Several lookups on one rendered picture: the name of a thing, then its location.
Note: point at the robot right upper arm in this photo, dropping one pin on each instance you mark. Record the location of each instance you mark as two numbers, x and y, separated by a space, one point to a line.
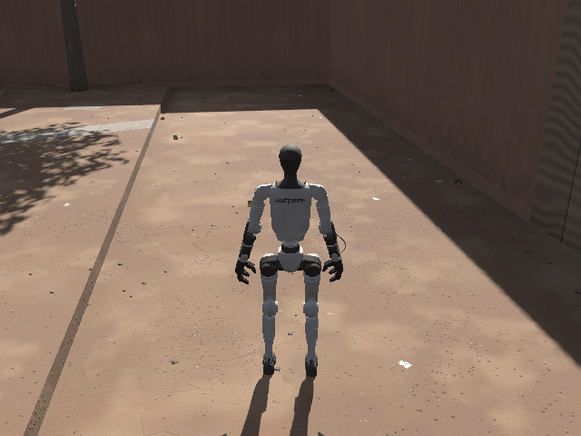
319 193

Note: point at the robot right forearm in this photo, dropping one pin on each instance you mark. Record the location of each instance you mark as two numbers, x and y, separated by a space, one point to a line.
332 244

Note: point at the robot right hand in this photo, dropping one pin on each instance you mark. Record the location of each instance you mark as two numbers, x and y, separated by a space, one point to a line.
338 269

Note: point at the robot left upper arm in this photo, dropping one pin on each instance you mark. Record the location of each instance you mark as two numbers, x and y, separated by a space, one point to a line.
262 192

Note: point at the robot left forearm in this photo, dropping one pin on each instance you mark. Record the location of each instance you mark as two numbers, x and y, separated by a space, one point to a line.
246 245

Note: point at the left robot shin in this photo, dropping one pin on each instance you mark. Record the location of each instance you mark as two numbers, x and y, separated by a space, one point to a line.
268 330

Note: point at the robot left hand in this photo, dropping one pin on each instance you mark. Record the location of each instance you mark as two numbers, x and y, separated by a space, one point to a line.
240 270

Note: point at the left robot foot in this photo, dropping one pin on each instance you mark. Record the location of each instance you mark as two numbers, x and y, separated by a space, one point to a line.
268 368

